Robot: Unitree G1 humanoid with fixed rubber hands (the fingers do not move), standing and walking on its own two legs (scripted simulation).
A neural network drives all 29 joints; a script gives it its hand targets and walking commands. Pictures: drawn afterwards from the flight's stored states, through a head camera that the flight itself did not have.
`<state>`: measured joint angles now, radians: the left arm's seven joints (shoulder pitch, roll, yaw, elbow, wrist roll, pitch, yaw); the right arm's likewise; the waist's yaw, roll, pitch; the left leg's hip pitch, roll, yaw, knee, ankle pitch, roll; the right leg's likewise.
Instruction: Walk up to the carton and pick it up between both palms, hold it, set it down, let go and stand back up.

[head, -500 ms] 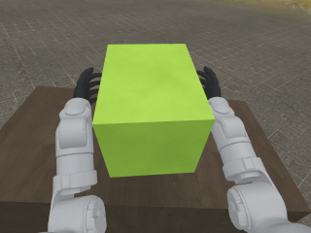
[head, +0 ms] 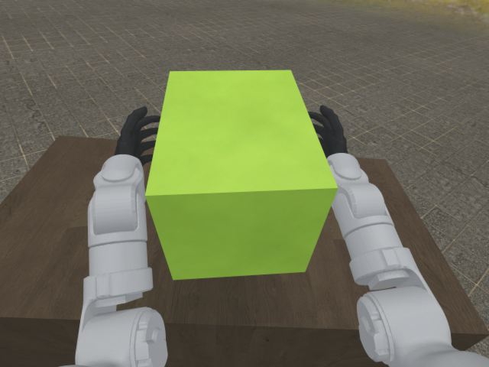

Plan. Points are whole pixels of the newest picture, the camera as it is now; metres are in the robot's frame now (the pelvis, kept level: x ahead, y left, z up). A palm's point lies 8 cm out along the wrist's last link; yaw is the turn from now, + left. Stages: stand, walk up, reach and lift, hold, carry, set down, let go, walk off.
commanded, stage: hold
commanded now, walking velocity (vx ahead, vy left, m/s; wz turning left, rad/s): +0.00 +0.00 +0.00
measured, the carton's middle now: (235, 168) +0.39 +0.00 +0.15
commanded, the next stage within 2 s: none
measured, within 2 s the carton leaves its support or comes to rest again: neither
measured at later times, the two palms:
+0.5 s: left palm (131, 158) +0.36 +0.16 +0.20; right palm (332, 154) +0.37 -0.16 +0.21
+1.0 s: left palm (130, 158) +0.35 +0.16 +0.20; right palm (332, 154) +0.37 -0.15 +0.21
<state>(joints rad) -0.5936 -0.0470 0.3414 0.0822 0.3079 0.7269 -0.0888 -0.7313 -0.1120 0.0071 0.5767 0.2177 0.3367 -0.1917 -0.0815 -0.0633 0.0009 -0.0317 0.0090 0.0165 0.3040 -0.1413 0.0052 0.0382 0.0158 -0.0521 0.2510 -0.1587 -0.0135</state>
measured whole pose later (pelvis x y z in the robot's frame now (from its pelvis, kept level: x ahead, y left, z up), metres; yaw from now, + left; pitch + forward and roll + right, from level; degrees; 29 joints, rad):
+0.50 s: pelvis +0.00 +0.00 +0.00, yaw +0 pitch -8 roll -1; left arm -0.59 -0.05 0.34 0.08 0.31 0.73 -0.09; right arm -0.73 -0.11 0.01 0.58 0.22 0.33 -0.19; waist -0.08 -0.06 0.00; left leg -0.03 0.01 0.02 0.30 -0.14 0.00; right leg 0.04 0.02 -0.05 0.25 -0.16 -0.01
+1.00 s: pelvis +0.00 +0.00 +0.00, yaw +0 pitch -8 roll -1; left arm -0.60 -0.05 0.34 0.09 0.31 0.72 -0.09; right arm -0.74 -0.11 0.00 0.58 0.21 0.33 -0.19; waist -0.08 -0.06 0.00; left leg -0.03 0.01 0.02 0.30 -0.14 0.01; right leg 0.04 0.02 -0.05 0.25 -0.16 -0.01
